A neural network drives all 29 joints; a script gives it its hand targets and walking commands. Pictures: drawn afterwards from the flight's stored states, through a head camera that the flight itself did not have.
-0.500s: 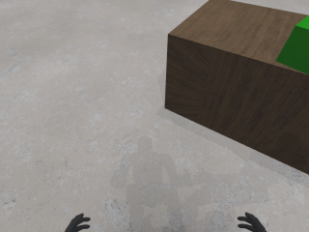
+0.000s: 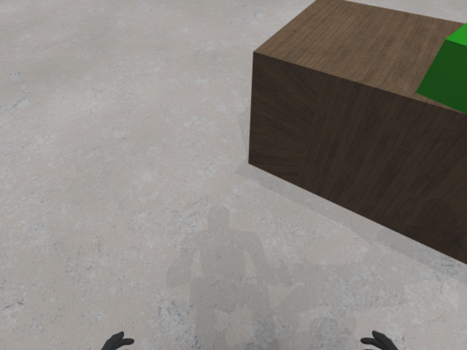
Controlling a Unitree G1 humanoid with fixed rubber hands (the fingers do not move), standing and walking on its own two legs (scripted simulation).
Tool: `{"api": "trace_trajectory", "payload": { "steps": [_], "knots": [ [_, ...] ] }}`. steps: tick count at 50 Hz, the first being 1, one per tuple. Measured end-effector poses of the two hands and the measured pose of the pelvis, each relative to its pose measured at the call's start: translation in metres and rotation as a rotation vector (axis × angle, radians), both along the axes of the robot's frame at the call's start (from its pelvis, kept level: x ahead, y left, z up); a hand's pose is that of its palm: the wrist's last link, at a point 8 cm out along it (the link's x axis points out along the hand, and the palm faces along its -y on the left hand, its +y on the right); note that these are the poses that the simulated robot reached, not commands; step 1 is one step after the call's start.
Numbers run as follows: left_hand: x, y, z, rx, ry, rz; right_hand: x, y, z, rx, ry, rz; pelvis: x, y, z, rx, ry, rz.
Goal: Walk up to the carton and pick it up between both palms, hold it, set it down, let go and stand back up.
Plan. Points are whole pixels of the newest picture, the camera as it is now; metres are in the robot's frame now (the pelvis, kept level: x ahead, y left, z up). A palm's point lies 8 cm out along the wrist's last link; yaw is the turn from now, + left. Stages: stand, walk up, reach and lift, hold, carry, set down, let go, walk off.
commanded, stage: stand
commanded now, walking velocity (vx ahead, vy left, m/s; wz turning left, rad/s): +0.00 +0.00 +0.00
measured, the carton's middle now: out of the picture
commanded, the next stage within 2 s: walk up in 1.16 s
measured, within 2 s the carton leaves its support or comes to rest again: neither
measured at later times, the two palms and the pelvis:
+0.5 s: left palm out of the picture +0.08 +0.25 -0.10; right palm out of the picture +0.08 -0.25 -0.10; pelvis +0.00 +0.00 +0.00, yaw +0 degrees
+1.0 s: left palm out of the picture +0.07 +0.26 -0.11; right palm out of the picture +0.07 -0.25 -0.10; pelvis +0.00 +0.00 +0.00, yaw +0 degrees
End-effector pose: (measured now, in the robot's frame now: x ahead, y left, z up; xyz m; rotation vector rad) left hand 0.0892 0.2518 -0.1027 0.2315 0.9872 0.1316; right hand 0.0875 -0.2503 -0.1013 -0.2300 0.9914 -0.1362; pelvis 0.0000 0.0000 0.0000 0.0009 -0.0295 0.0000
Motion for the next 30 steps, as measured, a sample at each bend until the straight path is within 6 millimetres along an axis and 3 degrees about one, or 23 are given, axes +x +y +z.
{"api": "trace_trajectory", "payload": {
  "steps": [30],
  "knots": [
    [-0.0067, 0.0022, -0.0020, 0.009, 0.046, 0.003, -0.0055, -0.0020, -0.0028, -0.003, 0.037, -0.007, 0.0034, 0.0003, 0.0020, -0.001, 0.004, -0.002]
  ]
}}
